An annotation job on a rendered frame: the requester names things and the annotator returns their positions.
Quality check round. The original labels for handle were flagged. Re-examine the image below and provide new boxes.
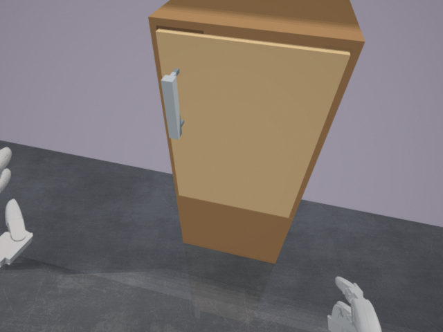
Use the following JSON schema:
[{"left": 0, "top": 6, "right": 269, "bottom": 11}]
[{"left": 161, "top": 68, "right": 184, "bottom": 140}]

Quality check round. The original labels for cupboard door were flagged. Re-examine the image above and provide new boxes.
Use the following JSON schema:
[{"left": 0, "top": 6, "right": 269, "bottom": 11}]
[{"left": 156, "top": 28, "right": 350, "bottom": 218}]

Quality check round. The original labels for robot left hand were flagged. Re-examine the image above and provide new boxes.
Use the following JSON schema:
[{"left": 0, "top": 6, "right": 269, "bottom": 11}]
[{"left": 0, "top": 147, "right": 33, "bottom": 267}]

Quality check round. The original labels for robot right hand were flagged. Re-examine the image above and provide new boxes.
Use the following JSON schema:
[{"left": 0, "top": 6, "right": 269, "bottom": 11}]
[{"left": 327, "top": 277, "right": 382, "bottom": 332}]

